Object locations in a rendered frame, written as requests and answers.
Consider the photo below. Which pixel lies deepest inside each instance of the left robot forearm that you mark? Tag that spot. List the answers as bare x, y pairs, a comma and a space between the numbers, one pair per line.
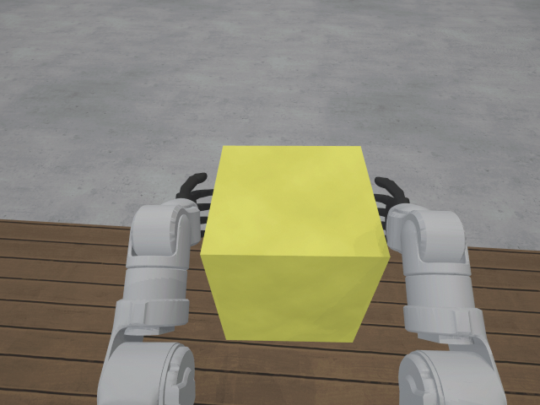
154, 297

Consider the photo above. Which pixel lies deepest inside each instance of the right robot forearm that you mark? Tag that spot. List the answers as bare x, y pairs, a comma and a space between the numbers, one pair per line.
439, 290

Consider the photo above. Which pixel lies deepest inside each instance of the right robot upper arm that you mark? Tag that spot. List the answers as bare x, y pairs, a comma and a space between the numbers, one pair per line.
434, 377

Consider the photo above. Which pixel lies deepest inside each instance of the right robot hand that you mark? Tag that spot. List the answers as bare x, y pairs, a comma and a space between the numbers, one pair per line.
397, 197

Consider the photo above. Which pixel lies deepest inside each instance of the left robot hand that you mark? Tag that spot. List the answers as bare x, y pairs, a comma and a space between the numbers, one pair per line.
187, 193

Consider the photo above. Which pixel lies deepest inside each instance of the carton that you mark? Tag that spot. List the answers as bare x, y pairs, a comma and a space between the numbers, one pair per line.
293, 248

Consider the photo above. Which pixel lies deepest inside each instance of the left robot upper arm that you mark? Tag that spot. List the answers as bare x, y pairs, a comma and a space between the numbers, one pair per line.
145, 373

